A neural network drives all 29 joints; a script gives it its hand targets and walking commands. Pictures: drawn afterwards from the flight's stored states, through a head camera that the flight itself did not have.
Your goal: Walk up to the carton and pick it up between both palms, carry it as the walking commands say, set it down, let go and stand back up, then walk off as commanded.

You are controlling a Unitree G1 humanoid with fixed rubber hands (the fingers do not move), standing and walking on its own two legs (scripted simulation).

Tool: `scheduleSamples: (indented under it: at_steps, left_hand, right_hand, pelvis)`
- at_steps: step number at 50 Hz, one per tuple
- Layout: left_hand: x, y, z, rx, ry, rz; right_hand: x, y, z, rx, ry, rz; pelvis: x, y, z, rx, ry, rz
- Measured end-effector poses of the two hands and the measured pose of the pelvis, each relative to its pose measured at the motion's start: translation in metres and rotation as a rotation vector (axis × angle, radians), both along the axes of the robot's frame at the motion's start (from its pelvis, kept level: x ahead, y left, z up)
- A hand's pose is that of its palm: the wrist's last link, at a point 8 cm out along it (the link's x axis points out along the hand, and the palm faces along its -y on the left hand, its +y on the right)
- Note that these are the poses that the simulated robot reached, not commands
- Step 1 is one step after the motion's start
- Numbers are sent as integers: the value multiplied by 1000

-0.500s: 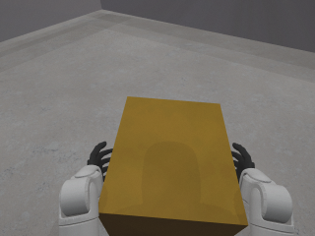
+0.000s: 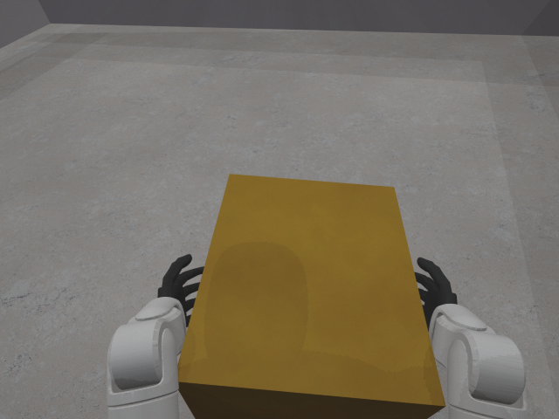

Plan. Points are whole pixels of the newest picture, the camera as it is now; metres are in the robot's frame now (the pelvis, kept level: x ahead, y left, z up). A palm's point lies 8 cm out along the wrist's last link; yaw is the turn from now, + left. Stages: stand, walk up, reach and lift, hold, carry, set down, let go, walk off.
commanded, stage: carry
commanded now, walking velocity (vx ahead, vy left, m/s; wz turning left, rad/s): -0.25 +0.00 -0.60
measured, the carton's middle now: (301, 311) +0.28 +0.00 +0.00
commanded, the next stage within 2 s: none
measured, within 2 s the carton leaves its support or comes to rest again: neither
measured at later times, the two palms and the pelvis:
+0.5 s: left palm (218, 405) +0.14 +0.09 +0.07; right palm out of the picture +0.05 -0.24 +0.07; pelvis -0.14 -0.01 -0.01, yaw -17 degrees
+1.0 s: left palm out of the picture +0.01 +0.13 +0.07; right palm out of the picture -0.13 -0.19 +0.07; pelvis -0.28 +0.07 +0.00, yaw -24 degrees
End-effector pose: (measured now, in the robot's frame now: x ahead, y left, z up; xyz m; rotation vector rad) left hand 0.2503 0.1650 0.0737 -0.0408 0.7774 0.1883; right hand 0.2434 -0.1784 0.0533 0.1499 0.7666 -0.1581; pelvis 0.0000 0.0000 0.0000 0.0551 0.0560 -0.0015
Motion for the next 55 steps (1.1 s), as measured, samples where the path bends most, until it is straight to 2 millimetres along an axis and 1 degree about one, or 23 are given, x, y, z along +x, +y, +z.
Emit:
scheduleSamples:
  at_steps: [3, 7, 12, 15, 18, 22, 25, 27, 29, 31, 34, 38, 41, 46, 50, 55]
  left_hand:
    - [-12, -5, 5, -5, -26, -22]
    - [-30, -7, 5, -36, -45, -54]
    - [-63, -7, 1, -80, -36, -80]
    - [-76, -14, 3, -100, -42, -103]
    - [-86, -25, 5, -105, -59, -137]
    - [-99, -50, 6, -82, -80, -205]
    - [-112, -76, 0, -60, -90, -261]
    - [-124, -91, -8, -51, -62, -299]
    - [-137, -101, -12, -46, -22, -327]
    - [-149, -107, -12, -35, 0, -355]
    - [-162, -111, -8, -22, 7, -386]
    - [-178, -106, -1, -23, -16, -405]
    - [-192, -96, 0, -36, -37, -413]
    - [-217, -67, -7, -79, -43, -411]
    - [-242, -40, -7, -88, -30, -403]
    - [-262, -23, 0, -102, -63, -411]
  right_hand:
    - [-17, -5, 9, -8, -26, -22]
    - [-47, -6, 18, -39, -45, -54]
    - [-91, -6, 28, -68, -36, -92]
    - [-112, -11, 36, -83, -42, -118]
    - [-133, -21, 40, -90, -58, -151]
    - [-167, -42, 34, -70, -78, -215]
    - [-198, -64, 19, -48, -89, -269]
    - [-223, -75, 7, -37, -63, -308]
    - [-249, -81, 0, -25, -23, -344]
    - [-271, -83, -4, -11, -2, -375]
    - [-294, -82, -4, 1, 5, -406]
    - [-314, -75, 4, -4, -17, -425]
    - [-328, -65, 10, -19, -39, -431]
    - [-354, -36, 17, -61, -45, -430]
    - [-377, -9, 21, -63, -33, -430]
    - [-399, 8, 31, -76, -66, -437]
  pelvis:
    - [-18, 1, 2, 10, 23, -25]
    - [-43, 6, 2, 1, 36, -59]
    - [-73, 9, 8, -38, -1, -94]
    - [-88, 7, 10, -65, -18, -123]
    - [-103, 3, 9, -80, -25, -170]
    - [-125, -4, 1, -83, -18, -246]
    - [-145, -13, -12, -67, -13, -297]
    - [-159, -15, -14, -68, -14, -322]
    - [-173, -14, -10, -55, -26, -344]
    - [-185, -11, -7, -43, -35, -366]
    - [-200, -5, -2, -30, -21, -386]
    - [-221, 7, 1, -16, 9, -406]
    - [-237, 20, 0, -8, 23, -415]
    - [-263, 48, -3, -11, 18, -416]
    - [-282, 69, 2, -38, -13, -417]
    - [-302, 86, 2, -64, -29, -434]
